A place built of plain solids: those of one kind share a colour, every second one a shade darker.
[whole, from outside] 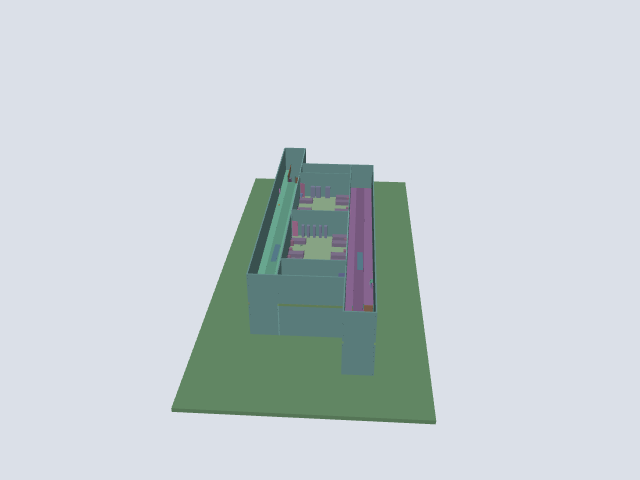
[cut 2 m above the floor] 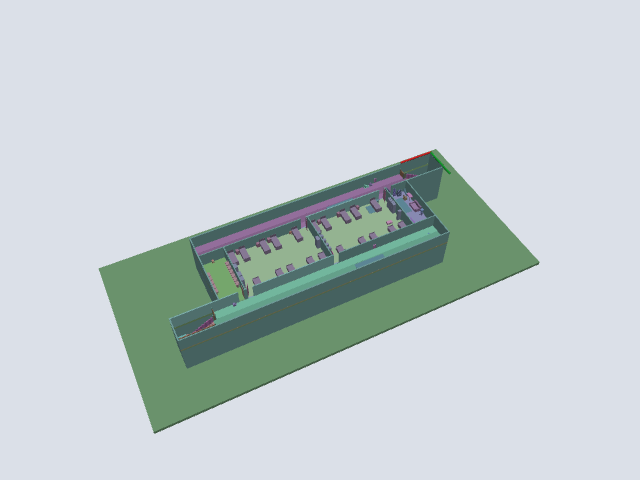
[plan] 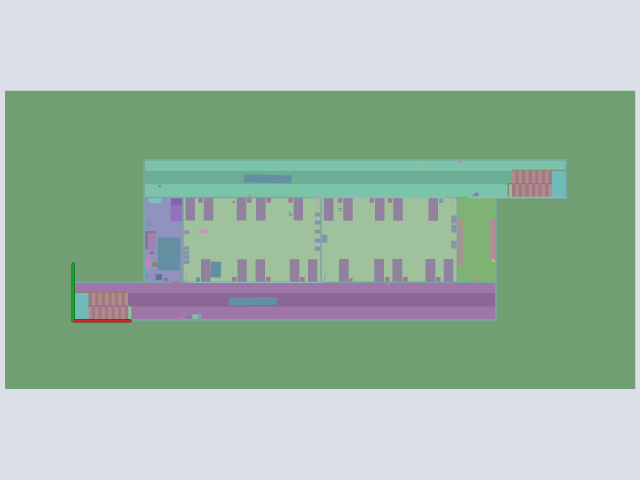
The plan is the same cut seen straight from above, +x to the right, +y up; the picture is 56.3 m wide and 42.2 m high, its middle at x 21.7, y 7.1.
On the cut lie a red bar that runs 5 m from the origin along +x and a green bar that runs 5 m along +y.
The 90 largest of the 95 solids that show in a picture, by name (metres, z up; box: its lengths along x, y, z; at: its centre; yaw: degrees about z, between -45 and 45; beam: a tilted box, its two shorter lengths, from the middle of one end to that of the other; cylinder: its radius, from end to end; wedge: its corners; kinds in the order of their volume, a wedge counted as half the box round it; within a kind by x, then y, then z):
{
 "under_1": {"box": [55.42, 26.22, 0.5], "at": [21.71, 7.11, -0.33]},
 "wall_1": {"box": [0.16, 3.15, 8.5], "at": [0.08, 1.74, 3.95]},
 "wall_2": {"box": [6.31, 0.031, 8.5], "at": [3.15, 3.46, 3.95]},
 "wall_3": {"box": [8.68, 0.13, 8.5], "at": [4.34, 3.38, 3.95]},
 "wall_4": {"box": [0.16, 7.31, 8.5], "at": [6.23, 7.12, 3.95]},
 "wall_5": {"box": [0.16, 3.15, 8.5], "at": [6.23, 12.48, 3.95]},
 "wall_6": {"box": [0.13, 7.34, 8.5], "at": [9.65, 7.11, 3.95]},
 "wall_7": {"box": [14.67, 0.13, 3.81], "at": [13.48, 10.85, 6.29]},
 "wall_8": {"box": [11.38, 0.13, 3.81], "at": [16.32, 3.38, 6.29]},
 "wall_9": {"box": [37.27, 0.16, 8.5], "at": [18.64, 0.08, 3.95]},
 "wall_10": {"box": [0.13, 7.34, 8.5], "at": [21.8, 7.11, 3.95]},
 "wall_11": {"box": [37.27, 0.16, 8.5], "at": [24.79, 14.14, 3.95]},
 "wall_12": {"box": [11.21, 0.13, 3.81], "at": [27.18, 10.85, 6.29]},
 "wall_13": {"box": [14.5, 0.13, 3.81], "at": [30.02, 3.38, 6.29]},
 "wall_14": {"box": [0.13, 7.34, 8.5], "at": [33.77, 7.11, 3.95]},
 "wall_15": {"box": [0.16, 3.15, 8.5], "at": [37.19, 1.74, 3.95]},
 "wall_16": {"box": [0.16, 7.31, 8.5], "at": [37.19, 7.09, 3.95]},
 "wall_17": {"box": [11.76, 0.13, 4.39], "at": [37.54, 10.85, 1.89]},
 "wall_18": {"box": [8.7, 0.13, 3.81], "at": [39.07, 10.85, 6.29]},
 "wall_19": {"box": [0.16, 3.15, 8.5], "at": [43.34, 12.48, 3.95]},
 "stair_1": {"box": [1.16, 1.09, 1.82], "at": [1.93, 0.7, 0.61]},
 "stair_2": {"box": [2.03, 1.09, 1.31], "at": [2.37, 0.7, 0.36]},
 "stair_3": {"box": [3.19, 1.09, 0.64], "at": [2.94, 0.7, 0.02]},
 "stair_4": {"box": [2.61, 1.09, 3.17], "at": [3.52, 1.9, 1.28]},
 "stair_5": {"box": [1.74, 1.09, 3.68], "at": [3.96, 1.9, 1.54]},
 "stair_6": {"box": [0.87, 1.09, 4.18], "at": [4.39, 1.9, 1.79]},
 "stair_7": {"box": [0.58, 1.09, 4.35], "at": [38.88, 12.65, 1.88]},
 "stair_8": {"box": [1.45, 1.09, 3.84], "at": [39.31, 12.65, 1.62]},
 "stair_9": {"box": [2.61, 1.09, 3.17], "at": [39.9, 12.65, 1.28]},
 "stair_10": {"box": [3.48, 1.09, 2.66], "at": [40.33, 12.65, 1.03]},
 "stair_11": {"box": [3.19, 1.09, 0.64], "at": [40.48, 11.46, 0.02]},
 "stair_12": {"box": [2.32, 1.09, 1.14], "at": [40.91, 11.46, 0.27]},
 "stair_13": {"box": [1.45, 1.09, 1.65], "at": [41.34, 11.46, 0.53]},
 "stair_14": {"box": [0.29, 1.09, 2.33], "at": [41.92, 11.46, 0.86]},
 "floor_1": {"box": [32.28, 2.29, 0.5], "at": [20.97, 1.3, -0.25]},
 "upper_floor_1": {"box": [12.01, 7.34, 0.16], "at": [15.72, 7.11, 4.31]},
 "upper_floor_2": {"box": [11.84, 7.34, 0.16], "at": [27.78, 7.11, 4.31]},
 "iron_single_1": {"box": [0.83, 1.96, 0.53], "at": [10.3, 9.79, 4.65]},
 "iron_single_2": {"box": [0.83, 1.96, 0.53], "at": [11.65, 4.43, 4.65]},
 "iron_single_3": {"box": [0.83, 1.96, 0.53], "at": [11.9, 9.79, 4.65]},
 "iron_single_4": {"box": [0.83, 1.96, 0.53], "at": [14.8, 9.79, 4.65]},
 "iron_single_5": {"box": [0.83, 1.96, 0.53], "at": [14.85, 4.43, 4.65]},
 "iron_single_6": {"box": [0.83, 1.96, 0.53], "at": [16.45, 4.43, 4.65]},
 "iron_single_7": {"box": [0.83, 1.96, 0.53], "at": [16.5, 9.79, 4.65]},
 "iron_single_8": {"box": [0.83, 1.96, 0.53], "at": [19.45, 4.43, 4.65]},
 "iron_single_9": {"box": [0.83, 1.96, 0.53], "at": [19.8, 9.79, 4.65]},
 "iron_single_10": {"box": [0.83, 1.96, 0.53], "at": [21.05, 4.43, 4.65]},
 "iron_single_11": {"box": [0.85, 1.99, 0.53], "at": [22.46, 9.78, 4.65]},
 "iron_single_12": {"box": [0.85, 1.99, 0.53], "at": [23.8, 4.44, 4.65]},
 "iron_single_13": {"box": [0.85, 1.99, 0.53], "at": [24.16, 9.78, 4.65]},
 "iron_single_14": {"box": [0.85, 1.99, 0.53], "at": [26.9, 4.44, 4.65]},
 "iron_single_15": {"box": [0.85, 1.99, 0.53], "at": [26.96, 9.78, 4.65]},
 "iron_single_16": {"box": [0.85, 1.99, 0.53], "at": [28.5, 4.44, 4.65]},
 "iron_single_17": {"box": [0.85, 1.99, 0.53], "at": [28.56, 9.78, 4.65]},
 "iron_single_18": {"box": [0.85, 1.99, 0.53], "at": [31.4, 4.44, 4.65]},
 "iron_single_19": {"box": [0.85, 1.99, 0.53], "at": [31.66, 9.78, 4.65]},
 "iron_single_20": {"box": [0.85, 1.99, 0.53], "at": [33.0, 4.44, 4.65]},
 "upper_floor_uvn_1": {"box": [31.98, 1.09, 0.16], "at": [22.3, 11.46, 4.31]},
 "upper_floor_uvn_2": {"box": [32.28, 1.2, 0.16], "at": [22.45, 12.6, 4.31]},
 "upper_floor_uvn_3": {"box": [36.95, 0.86, 0.16], "at": [24.79, 13.63, 4.31]},
 "upper_floor_uvs_1": {"box": [36.95, 0.86, 0.16], "at": [18.64, 2.88, 4.31]},
 "upper_floor_uvs_2": {"box": [32.28, 1.2, 0.16], "at": [20.97, 1.85, 4.31]},
 "upper_floor_uvs_3": {"box": [31.98, 1.09, 0.16], "at": [21.12, 0.7, 4.31]},
 "stair_landing_1": {"box": [1.19, 2.29, 2.49], "at": [0.75, 1.3, 0.95]},
 "stair_landing_2": {"box": [1.19, 2.29, 2.49], "at": [42.67, 12.05, 0.95]},
 "wall_band_1": {"box": [0.16, 7.31, 0.31], "at": [6.23, 7.12, 4.23]},
 "wall_band_2": {"box": [37.27, 0.16, 0.31], "at": [18.64, 0.08, 4.23]},
 "wall_band_3": {"box": [37.27, 0.16, 0.31], "at": [24.79, 14.14, 4.23]},
 "wall_band_4": {"box": [11.76, 0.13, 0.31], "at": [37.54, 10.85, 4.23]},
 "upper_floor_uab_1": {"box": [3.28, 7.34, 0.16], "at": [35.47, 7.11, 4.31]},
 "upper_floor_usgt_1": {"box": [3.28, 7.34, 0.16], "at": [7.95, 7.11, 4.31]},
 "locker_1": {"box": [0.47, 0.36, 1.72], "at": [9.97, 6.38, 5.25]},
 "locker_2": {"box": [0.47, 0.36, 1.72], "at": [9.97, 7.78, 5.25]},
 "locker_3": {"box": [0.47, 0.36, 1.72], "at": [21.48, 9.34, 5.25]},
 "locker_4": {"box": [0.46, 0.69, 1.75], "at": [22.1, 7.22, 5.26]},
 "locker_5": {"box": [0.46, 0.69, 1.75], "at": [33.46, 6.7, 5.26]},
 "locker_6": {"box": [0.46, 0.69, 1.75], "at": [33.46, 8.1, 5.26]},
 "locker_7": {"box": [0.46, 0.69, 1.75], "at": [33.46, 8.9, 5.26]},
 "rug_1": {"box": [2.0, 2.9, 0.08], "at": [8.43, 5.88, 4.36], "yaw": -0.3},
 "rug_2": {"box": [0.9, 1.4, 0.08], "at": [12.54, 4.5, 4.36], "yaw": -2.8},
 "rug_3": {"box": [4.2, 0.7, 0.08], "at": [15.82, 1.73, 4.36], "yaw": 0.7},
 "rug_4": {"box": [4.2, 0.7, 0.08], "at": [17.1, 12.47, 4.36], "yaw": -0.9},
 "wall_foot_1": {"box": [37.27, 0.16, 0.17], "at": [24.79, 14.14, 4.31]},
 "child_bed_1": {"box": [1.06, 2.06, 0.4], "at": [9.09, 9.77, 4.77]},
 "child_bed_2": {"box": [0.96, 0.55, 0.2], "at": [9.09, 10.47, 4.97]},
 "stair_guard_1": {"box": [4.67, 0.08, 0.95], "at": [2.5, 2.49, 4.86]},
 "stair_guard_2": {"box": [4.67, 0.08, 0.95], "at": [40.92, 13.24, 4.86]},
 "sofa_1": {"box": [0.23, 1.6, 0.39], "at": [6.46, 7.08, 5.03]},
 "sofa_2": {"box": [0.93, 1.6, 0.34], "at": [6.82, 7.08, 4.67]},
 "trunk_1": {"box": [0.76, 0.43, 0.31], "at": [11.47, 7.88, 4.54], "yaw": -1.7}
}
